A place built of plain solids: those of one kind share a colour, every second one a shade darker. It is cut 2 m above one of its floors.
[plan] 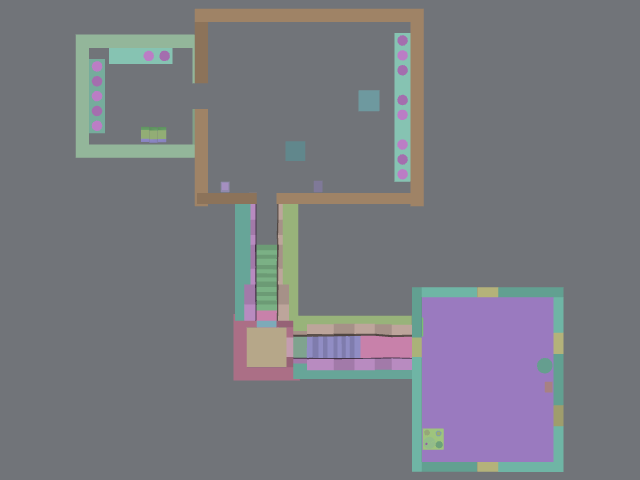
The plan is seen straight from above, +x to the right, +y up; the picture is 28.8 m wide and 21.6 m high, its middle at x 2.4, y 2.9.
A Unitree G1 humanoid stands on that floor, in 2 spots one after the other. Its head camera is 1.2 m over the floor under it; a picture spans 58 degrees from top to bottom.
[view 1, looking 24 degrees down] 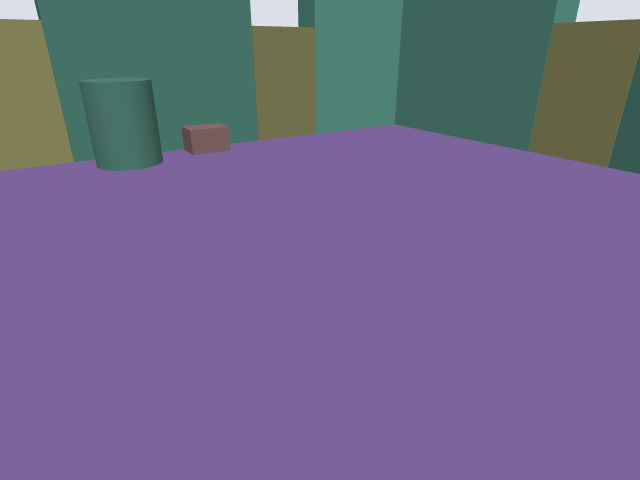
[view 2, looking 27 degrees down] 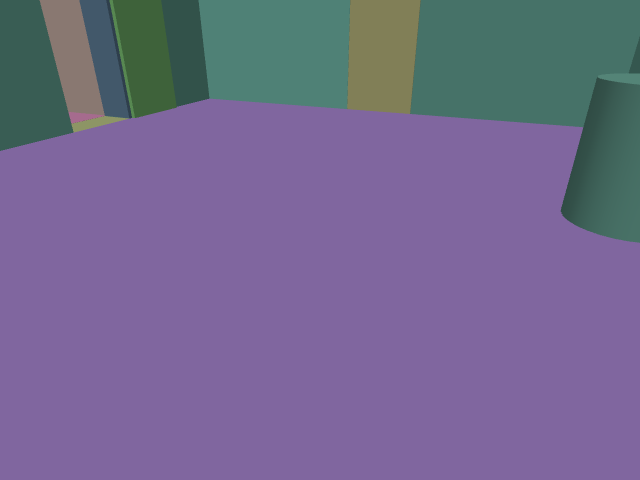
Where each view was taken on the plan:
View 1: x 7.28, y -1.92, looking -33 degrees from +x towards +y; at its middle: floor_yard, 2.95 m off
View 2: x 11.71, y -5.99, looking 113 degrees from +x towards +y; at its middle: floor_yard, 2.64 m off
